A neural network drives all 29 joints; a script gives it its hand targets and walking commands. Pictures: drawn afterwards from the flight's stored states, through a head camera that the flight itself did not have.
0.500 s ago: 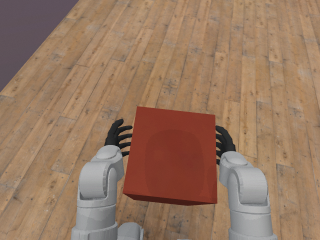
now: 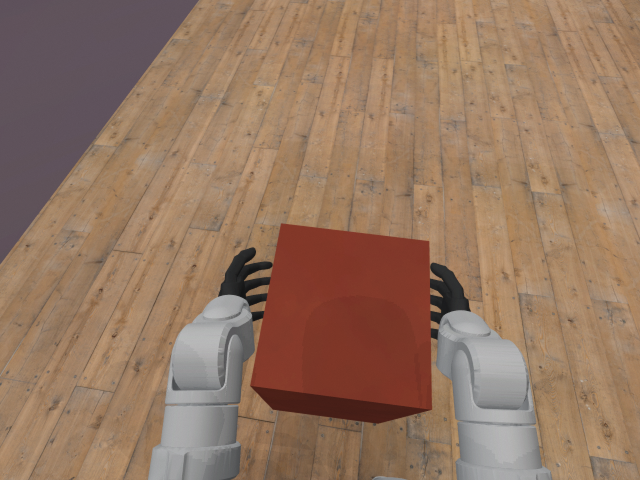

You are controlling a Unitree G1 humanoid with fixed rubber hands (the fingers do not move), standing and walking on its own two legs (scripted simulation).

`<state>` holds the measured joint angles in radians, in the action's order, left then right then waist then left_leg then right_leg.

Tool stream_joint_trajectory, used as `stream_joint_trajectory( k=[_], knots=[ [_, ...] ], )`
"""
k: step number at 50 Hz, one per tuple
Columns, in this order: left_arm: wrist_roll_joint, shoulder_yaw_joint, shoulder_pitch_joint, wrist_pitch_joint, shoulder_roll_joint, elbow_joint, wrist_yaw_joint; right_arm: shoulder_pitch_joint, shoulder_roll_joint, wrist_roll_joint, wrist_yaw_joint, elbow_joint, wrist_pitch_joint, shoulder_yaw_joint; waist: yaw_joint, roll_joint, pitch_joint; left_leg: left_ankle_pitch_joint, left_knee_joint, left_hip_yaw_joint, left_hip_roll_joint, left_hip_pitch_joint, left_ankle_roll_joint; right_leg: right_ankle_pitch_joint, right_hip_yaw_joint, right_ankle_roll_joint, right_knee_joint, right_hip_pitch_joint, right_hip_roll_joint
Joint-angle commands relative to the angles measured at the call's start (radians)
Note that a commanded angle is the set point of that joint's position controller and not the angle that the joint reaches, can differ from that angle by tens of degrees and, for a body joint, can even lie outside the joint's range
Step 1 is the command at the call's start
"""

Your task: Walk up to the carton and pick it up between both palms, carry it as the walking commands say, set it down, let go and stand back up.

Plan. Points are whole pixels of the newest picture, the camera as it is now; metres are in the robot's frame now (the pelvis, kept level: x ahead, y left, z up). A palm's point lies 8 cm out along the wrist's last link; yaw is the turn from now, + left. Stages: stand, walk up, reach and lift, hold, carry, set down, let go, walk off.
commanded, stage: carry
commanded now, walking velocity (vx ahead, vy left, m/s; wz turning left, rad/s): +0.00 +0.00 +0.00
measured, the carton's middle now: (337, 339) +0.30 -0.02 -0.04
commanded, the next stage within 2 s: none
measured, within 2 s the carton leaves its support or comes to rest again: neither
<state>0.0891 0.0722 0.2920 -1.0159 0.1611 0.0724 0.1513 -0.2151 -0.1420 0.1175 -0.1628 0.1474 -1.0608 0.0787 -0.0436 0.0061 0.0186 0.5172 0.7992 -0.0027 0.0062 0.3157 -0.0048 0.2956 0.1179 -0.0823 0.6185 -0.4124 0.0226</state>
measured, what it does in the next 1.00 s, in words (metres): walks ahead: left foot, then left foot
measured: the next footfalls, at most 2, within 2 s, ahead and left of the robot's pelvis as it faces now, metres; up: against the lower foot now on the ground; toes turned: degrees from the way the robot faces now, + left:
left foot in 0.04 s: +0.02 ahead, +0.12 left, +0.00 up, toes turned +1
left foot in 0.30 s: +0.14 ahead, +0.08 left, +0.00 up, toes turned +6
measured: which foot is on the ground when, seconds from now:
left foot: up 0.00-0.02, down 0.04-0.18, up 0.20-0.28, down 0.30-0.52, up 0.54-0.66, down 0.68-0.82, up 0.84-0.96, down 0.98-1.00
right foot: down 0.00-0.32, up 0.34-0.46, down 0.48-1.00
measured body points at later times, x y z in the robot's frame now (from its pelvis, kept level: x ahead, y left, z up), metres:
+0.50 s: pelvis +0.25 -0.03 -0.02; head +0.28 -0.05 +0.43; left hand +0.56 +0.08 +0.02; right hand +0.53 -0.18 +0.00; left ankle +0.10 +0.08 -0.71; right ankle +0.26 -0.11 -0.73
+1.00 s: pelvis +0.49 -0.05 -0.03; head +0.53 -0.06 +0.42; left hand +0.80 +0.07 +0.01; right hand +0.80 -0.19 +0.01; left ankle +0.51 +0.01 -0.73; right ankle +0.27 -0.11 -0.70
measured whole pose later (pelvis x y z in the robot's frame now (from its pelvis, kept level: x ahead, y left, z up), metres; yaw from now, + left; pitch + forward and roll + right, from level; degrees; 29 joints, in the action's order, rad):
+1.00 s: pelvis +0.49 -0.05 -0.03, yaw -3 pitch +6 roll +4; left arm 0.10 0.07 0.21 -0.86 0.14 0.06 0.13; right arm -0.19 -0.14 0.19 -0.13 0.06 -0.86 0.01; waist 0.03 -0.06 -0.01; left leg 0.33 0.74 0.22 -0.08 0.48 0.09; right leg 0.59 0.07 -0.01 0.82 -0.14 -0.04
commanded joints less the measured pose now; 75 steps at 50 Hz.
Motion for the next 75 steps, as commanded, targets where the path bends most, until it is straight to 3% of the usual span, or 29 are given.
stream_joint_trajectory(
  k=[1,6,8,10,12,13,15,17,18,20,23,26,30,32,38,40,41,42,44,49,50,51,54,57,59,62,66,71,75],
  knots=[
    [-0.202,-0.496,0.275,0.032,0.934,0.011,-0.214,-0.515,-0.943,-0.321,0.252,0.09,0.078,-0.579,0.071,-0.082,-0.594,-0.119,-0.27,0.033,0.007,0.053,0.003,-1.292,-0.224,-0.1,0.001,0.586,-0.291],
    [-0.23,-0.541,0.426,0.107,0.925,0.07,-0.234,-0.471,-0.924,-0.221,0.248,0.021,0.169,-0.507,0.075,0.057,-0.594,-1.32,-0.067,0.02,0.097,-0.343,0.089,-0.8,-0.054,0.056,0.079,0.187,-0.094],
    [-0.258,-0.563,0.393,0.125,0.956,0.085,-0.251,-0.512,-0.893,-0.235,0.239,0.121,0.2,-0.528,0.097,-0.015,-0.602,-1.152,0.038,0.121,0.027,-0.116,0.071,-0.954,-0.041,0.027,-0.049,0.426,-0.07],
    [-0.278,-0.581,0.478,0.115,0.907,0.163,-0.246,-0.532,-0.881,-0.228,0.226,0.129,0.184,-0.532,0.076,-0.22,-0.485,-0.019,-0.038,0.144,-0.058,0.337,0.042,-1.6,-0.233,-0.058,-0.008,0.753,-0.215],
    [-0.355,-0.681,0.428,0.112,0.903,0.347,-0.231,-0.475,-0.921,-0.319,0.216,0.313,0.183,-0.617,0.09,-0.113,-0.459,-0.039,-0.177,0.184,-0.068,0.338,0.026,-1.664,-0.235,-0.038,0.047,0.799,-0.251],
    [-0.244,-0.556,0.411,0.113,0.879,0.087,-0.232,-0.391,-0.846,-0.173,0.213,0.018,0.19,-0.455,0.086,-0.139,-0.485,-0.184,-0.225,0.159,-0.067,0.205,0.033,-1.614,-0.216,0.025,0.053,0.697,-0.236],
    [-0.277,-0.586,0.351,0.114,0.842,0.174,-0.232,-0.37,-0.831,-0.208,0.204,0.168,0.199,-0.525,0.038,-0.053,-0.555,-0.865,-0.34,0.068,0.011,-0.338,0.088,-1.257,-0.094,0.1,0.283,0.268,-0.168],
    [-0.209,-0.536,0.444,0.196,0.866,0.032,-0.246,-0.372,-0.852,-0.131,0.229,-0.045,0.275,-0.443,0.003,0.326,-0.502,-2.049,-0.195,-0.238,0.348,-0.856,0.302,0.414,-0.05,0.145,0.62,-0.48,0.052],
    [-0.29,-0.627,0.454,0.19,0.936,0.117,-0.253,-0.356,-0.921,-0.197,0.235,0.047,0.264,-0.538,-0.005,0.227,-0.446,-1.936,-0.199,-0.28,0.392,-0.876,0.313,0.546,-0.121,0.128,0.643,-0.635,0.004],
    [-0.351,-0.667,0.451,0.172,0.958,0.206,-0.272,-0.438,-0.931,-0.238,0.227,0.222,0.235,-0.611,0.017,0.021,-0.455,-1.535,-0.192,-0.21,0.34,-0.765,0.21,0.423,-0.145,0.068,0.308,-0.544,-0.077],
    [-0.28,-0.573,0.222,0.113,0.885,0.12,-0.244,-0.37,-0.881,-0.247,0.212,0.216,0.181,-0.573,0.053,0.119,-0.526,-1.418,-0.118,0.073,0.215,-0.343,0.105,-0.181,0.044,0.037,-0.057,0.138,0.047],
    [-0.198,-0.53,0.297,0.203,0.86,0.033,-0.246,-0.446,-0.815,-0.206,0.244,0.096,0.254,-0.557,0.056,-0.316,-0.547,-0.025,0.342,0.078,-0.04,0.183,-0.013,-1.751,-0.389,-0.133,-0.045,0.655,-0.335],
    [-0.386,-0.672,0.436,0.175,0.899,0.487,-0.194,-0.622,-0.916,-0.489,0.228,0.511,0.219,-0.731,0.069,-0.135,-0.396,0.075,-0.019,0.063,-0.005,0.264,0.012,-1.483,-0.3,-0.104,-0.011,0.636,-0.304],
    [-0.14,-0.425,0.163,0.175,0.792,-0.032,-0.187,-0.395,-0.798,-0.234,0.217,0.027,0.221,-0.482,0.077,-0.117,-0.508,-0.099,-0.195,0.091,-0.004,0.077,0.021,-1.33,-0.223,-0.069,0.027,0.549,-0.272],
    [-0.221,-0.613,0.426,0.274,0.902,0.077,-0.243,-0.384,-0.896,-0.174,0.252,-0.081,0.33,-0.504,0.064,0.26,-0.548,-1.732,-0.067,-0.077,0.239,-0.651,0.198,-0.03,-0.051,0.117,0.069,-0.183,-0.04],
    [-0.27,-0.645,0.464,0.269,0.909,0.137,-0.252,-0.386,-0.893,-0.185,0.24,-0.002,0.314,-0.527,0.08,0.148,-0.523,-1.812,0.072,0.07,0.186,-0.478,0.134,-0.25,-0.016,0.083,-0.189,0.078,0.004],
    [-0.297,-0.654,0.466,0.259,0.877,0.262,-0.247,-0.398,-0.904,-0.234,0.237,0.089,0.296,-0.562,0.081,0.041,-0.499,-1.502,0.273,0.156,0.101,-0.207,0.078,-0.707,-0.038,0.053,-0.237,0.351,-0.007],
    [-0.216,-0.608,0.4,0.25,0.919,0.057,-0.262,-0.409,-0.898,-0.134,0.242,-0.017,0.302,-0.525,0.093,-0.322,-0.414,-0.32,0.424,0.216,-0.013,0.347,0.062,-1.526,-0.143,0.045,-0.231,0.758,-0.12],
    [-0.266,-0.65,0.359,0.263,0.918,0.104,-0.269,-0.463,-0.92,-0.213,0.244,0.1,0.342,-0.599,0.112,-0.157,-0.331,0.149,0.359,0.224,-0.092,0.737,0.046,-2.002,-0.269,0.055,-0.041,0.989,-0.255],
    [-0.203,-0.562,0.327,0.16,0.839,0.07,-0.268,-0.258,-0.892,-0.133,0.217,0.005,0.245,-0.559,0.006,-0.156,-0.577,-0.686,-0.356,0.148,-0.063,-0.332,0.106,-1.493,-0.036,0.136,0.431,0.377,-0.167],
    [-0.209,-0.561,0.384,0.186,0.853,0.097,-0.28,-0.288,-0.887,-0.14,0.236,0.025,0.272,-0.546,-0.017,0.073,-0.674,-1.682,-0.215,-0.156,0.18,-0.74,0.295,-0.582,-0.01,0.179,0.83,-0.02,-0.01],
    [-0.214,-0.547,0.368,0.198,0.903,0.012,-0.291,-0.367,-0.896,-0.145,0.244,0.03,0.299,-0.534,-0.009,0.22,-0.703,-1.988,-0.168,-0.345,0.379,-0.882,0.428,0.372,-0.089,0.164,1.014,-0.33,0.101],
    [-0.219,-0.565,0.339,0.232,0.933,-0.085,-0.294,-0.385,-0.91,-0.155,0.232,-0.008,0.315,-0.561,0.009,-0.093,-0.356,-1.448,-0.221,-0.373,0.384,-0.525,0.349,0.532,-0.266,0.04,0.715,-0.458,-0.059],
    [-0.294,-0.577,0.347,0.275,0.875,0.201,-0.247,-0.562,-0.904,-0.333,0.218,0.312,0.345,-0.685,0.051,0.011,-0.471,-1.392,-0.207,-0.07,0.264,-0.447,0.214,0.199,-0.14,0.032,0.138,-0.122,-0.055],
    [-0.273,-0.572,0.367,0.272,0.839,0.248,-0.223,-0.414,-0.886,-0.289,0.215,0.188,0.319,-0.617,0.066,0.082,-0.523,-1.305,-0.143,0.083,0.195,-0.266,0.116,-0.281,-0.066,-0.009,-0.044,0.22,0.012],
    [-0.175,-0.515,0.313,0.297,0.849,0.068,-0.225,-0.477,-0.872,-0.281,0.261,0.079,0.334,-0.646,0.072,-0.319,-0.571,0.009,0.27,0.088,-0.047,0.195,-0.019,-1.649,-0.439,-0.196,-0.033,0.702,-0.32],
    [-0.191,-0.541,0.291,0.264,0.868,0.106,-0.21,-0.397,-0.848,-0.28,0.258,0.061,0.304,-0.573,0.073,-0.03,-0.461,0.038,0.022,-0.002,0.012,0.271,0.008,-1.387,-0.378,-0.138,-0.012,0.647,-0.33],
    [-0.165,-0.553,0.348,0.297,0.87,0.019,-0.247,-0.395,-0.856,-0.159,0.278,-0.055,0.354,-0.52,0.081,-0.059,-0.568,-0.859,-0.234,0.03,0.06,-0.235,0.05,-1.006,-0.141,0.016,0.109,0.34,-0.171],
    [-0.202,-0.586,0.43,0.313,0.926,-0.03,-0.264,-0.302,-0.908,-0.133,0.269,-0.172,0.368,-0.481,0.03,0.295,-0.461,-2.069,-0.118,-0.167,0.268,-0.826,0.198,0.328,0.004,0.049,0.283,-0.443,0.038]
  ],
)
